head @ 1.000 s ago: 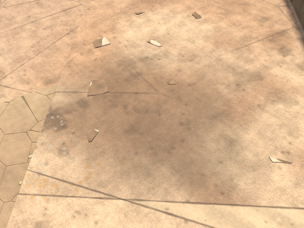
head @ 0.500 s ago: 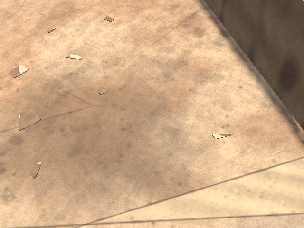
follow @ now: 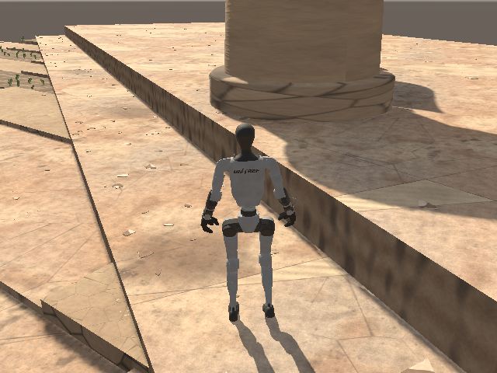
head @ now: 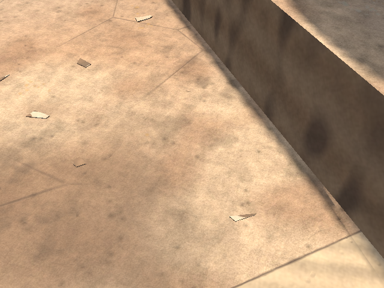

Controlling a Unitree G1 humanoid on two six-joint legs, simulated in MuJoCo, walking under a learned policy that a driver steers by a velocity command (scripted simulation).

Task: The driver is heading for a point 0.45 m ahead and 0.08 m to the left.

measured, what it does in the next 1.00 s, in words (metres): walks ahead: right foot, then left foot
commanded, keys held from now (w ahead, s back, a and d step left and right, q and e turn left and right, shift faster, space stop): w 0.36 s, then w+q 0.10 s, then no key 0.54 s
